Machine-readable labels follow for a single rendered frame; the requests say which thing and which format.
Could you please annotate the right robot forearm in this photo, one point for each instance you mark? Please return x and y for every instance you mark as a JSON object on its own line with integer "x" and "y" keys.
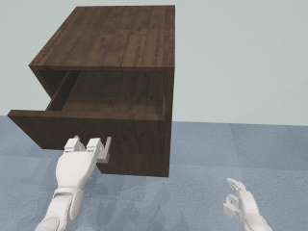
{"x": 255, "y": 222}

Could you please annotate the handle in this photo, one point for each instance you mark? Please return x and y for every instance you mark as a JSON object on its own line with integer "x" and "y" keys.
{"x": 103, "y": 155}

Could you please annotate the left robot hand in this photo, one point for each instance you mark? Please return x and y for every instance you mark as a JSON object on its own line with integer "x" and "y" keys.
{"x": 75, "y": 168}

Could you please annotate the cabinet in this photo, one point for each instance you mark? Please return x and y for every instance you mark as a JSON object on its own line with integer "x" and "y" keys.
{"x": 115, "y": 38}

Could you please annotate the left robot forearm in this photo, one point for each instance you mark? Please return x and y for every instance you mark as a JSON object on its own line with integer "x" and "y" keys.
{"x": 63, "y": 211}

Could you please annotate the drawer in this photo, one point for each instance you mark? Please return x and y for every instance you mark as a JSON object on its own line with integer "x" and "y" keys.
{"x": 128, "y": 106}

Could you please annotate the right robot hand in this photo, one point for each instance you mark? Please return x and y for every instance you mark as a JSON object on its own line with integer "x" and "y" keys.
{"x": 237, "y": 207}

